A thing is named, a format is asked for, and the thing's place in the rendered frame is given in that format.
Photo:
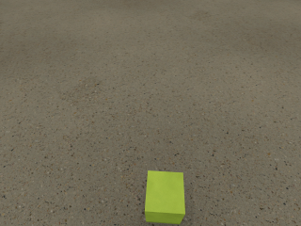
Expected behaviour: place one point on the carton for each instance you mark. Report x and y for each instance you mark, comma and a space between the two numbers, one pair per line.
164, 197

